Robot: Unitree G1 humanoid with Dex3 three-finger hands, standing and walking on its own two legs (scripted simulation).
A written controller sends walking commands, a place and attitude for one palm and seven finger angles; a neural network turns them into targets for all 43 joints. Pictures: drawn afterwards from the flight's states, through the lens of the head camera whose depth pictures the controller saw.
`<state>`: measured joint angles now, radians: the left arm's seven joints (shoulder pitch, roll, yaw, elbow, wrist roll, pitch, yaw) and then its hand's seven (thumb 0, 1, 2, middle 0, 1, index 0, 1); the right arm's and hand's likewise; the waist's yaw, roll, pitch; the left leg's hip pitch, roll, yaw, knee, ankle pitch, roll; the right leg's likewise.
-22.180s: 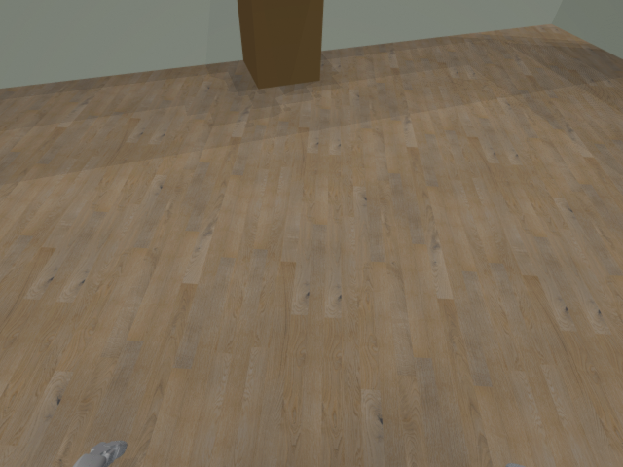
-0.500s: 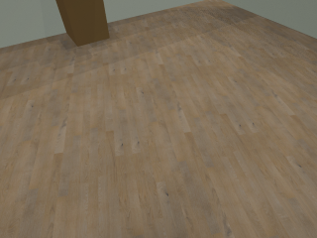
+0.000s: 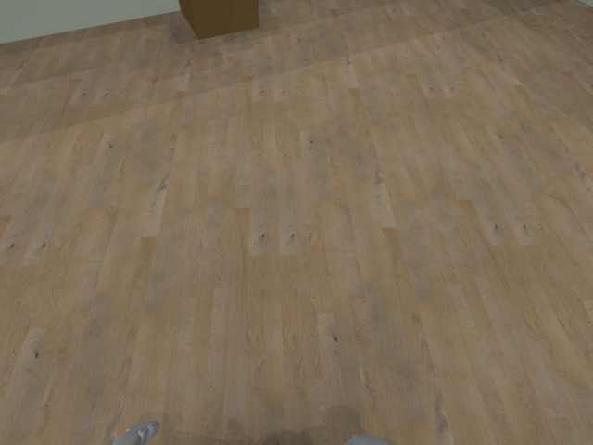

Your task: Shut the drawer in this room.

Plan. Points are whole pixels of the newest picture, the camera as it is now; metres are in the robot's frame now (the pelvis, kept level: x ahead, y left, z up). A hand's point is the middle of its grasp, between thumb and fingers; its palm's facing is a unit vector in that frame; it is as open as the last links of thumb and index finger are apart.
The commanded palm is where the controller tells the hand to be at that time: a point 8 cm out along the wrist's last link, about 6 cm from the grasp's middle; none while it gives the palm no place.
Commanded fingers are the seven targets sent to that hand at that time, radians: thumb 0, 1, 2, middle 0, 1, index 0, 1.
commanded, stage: turn or walk to find it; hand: left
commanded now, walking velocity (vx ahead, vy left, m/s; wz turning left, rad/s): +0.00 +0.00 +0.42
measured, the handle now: out of the picture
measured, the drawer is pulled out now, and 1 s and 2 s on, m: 0.19 0.19 0.19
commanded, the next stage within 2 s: stand and wait in 0.24 s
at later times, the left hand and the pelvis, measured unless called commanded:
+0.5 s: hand out of the picture -0.06 +0.11 -0.15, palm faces +0.28 -0.92 -0.26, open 7.4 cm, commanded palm none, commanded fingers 0.00 0.90 0.90 -0.20 -0.30 -0.20 -0.30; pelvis +0.00 -0.07 +0.01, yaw +13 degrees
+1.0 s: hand out of the picture +0.10 +0.21 -0.18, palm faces +0.22 -0.96 -0.16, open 7.4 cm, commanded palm none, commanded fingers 0.00 0.90 0.90 -0.20 -0.30 -0.20 -0.30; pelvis +0.13 +0.03 +0.00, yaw +9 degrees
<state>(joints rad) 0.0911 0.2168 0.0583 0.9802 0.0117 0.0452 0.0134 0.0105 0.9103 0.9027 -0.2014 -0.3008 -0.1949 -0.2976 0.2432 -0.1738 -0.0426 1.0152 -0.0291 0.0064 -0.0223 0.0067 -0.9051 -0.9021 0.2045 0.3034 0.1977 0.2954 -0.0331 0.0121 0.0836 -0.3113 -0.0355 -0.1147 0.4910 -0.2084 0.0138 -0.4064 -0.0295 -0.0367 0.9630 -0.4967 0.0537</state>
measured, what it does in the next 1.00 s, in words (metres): walks ahead: right foot, then left foot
